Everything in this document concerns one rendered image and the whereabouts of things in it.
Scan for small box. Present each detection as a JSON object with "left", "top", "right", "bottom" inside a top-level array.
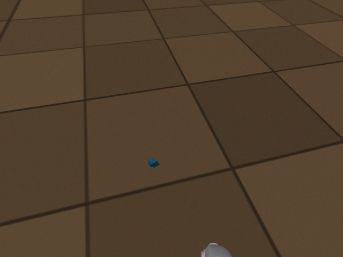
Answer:
[{"left": 148, "top": 158, "right": 156, "bottom": 167}]

